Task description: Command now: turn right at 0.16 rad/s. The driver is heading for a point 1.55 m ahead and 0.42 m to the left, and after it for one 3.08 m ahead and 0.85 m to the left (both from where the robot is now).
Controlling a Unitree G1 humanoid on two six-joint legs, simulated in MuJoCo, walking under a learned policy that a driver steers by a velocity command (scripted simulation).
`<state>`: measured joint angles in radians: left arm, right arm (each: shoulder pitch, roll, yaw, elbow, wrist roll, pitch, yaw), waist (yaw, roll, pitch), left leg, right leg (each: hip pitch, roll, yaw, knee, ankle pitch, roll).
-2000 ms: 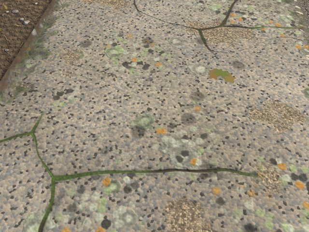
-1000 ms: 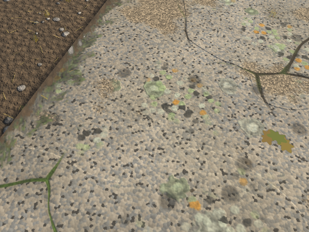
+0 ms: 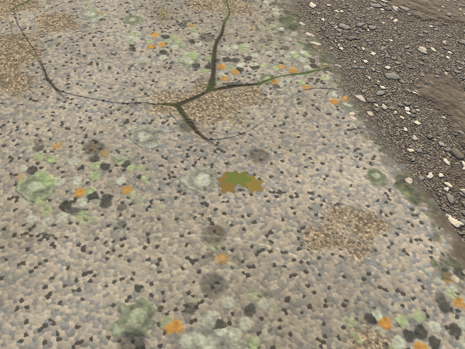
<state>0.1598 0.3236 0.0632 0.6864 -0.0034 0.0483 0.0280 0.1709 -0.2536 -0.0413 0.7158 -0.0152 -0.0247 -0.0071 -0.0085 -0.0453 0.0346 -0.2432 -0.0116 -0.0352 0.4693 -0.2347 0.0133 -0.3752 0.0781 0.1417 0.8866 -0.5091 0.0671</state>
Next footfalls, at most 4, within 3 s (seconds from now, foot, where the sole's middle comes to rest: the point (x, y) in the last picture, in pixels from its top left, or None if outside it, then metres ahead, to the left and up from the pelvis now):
0.14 right None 0.01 -0.15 -0.78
1.16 right None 0.43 -0.13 -0.78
1.66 left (192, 323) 0.56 0.10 -0.78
2.12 right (245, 246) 0.81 -0.05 -0.78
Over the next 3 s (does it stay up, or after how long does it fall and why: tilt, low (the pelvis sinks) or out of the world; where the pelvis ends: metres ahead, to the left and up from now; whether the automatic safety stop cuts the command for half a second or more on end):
stays up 0.93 0.20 -0.01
